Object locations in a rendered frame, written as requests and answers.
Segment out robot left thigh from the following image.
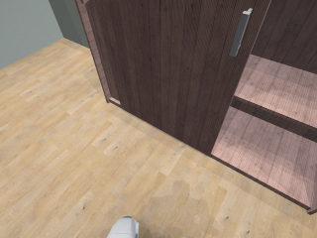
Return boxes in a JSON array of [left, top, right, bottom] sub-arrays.
[[106, 217, 139, 238]]

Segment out wardrobe door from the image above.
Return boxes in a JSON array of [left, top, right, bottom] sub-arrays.
[[95, 0, 271, 156], [85, 0, 120, 101]]

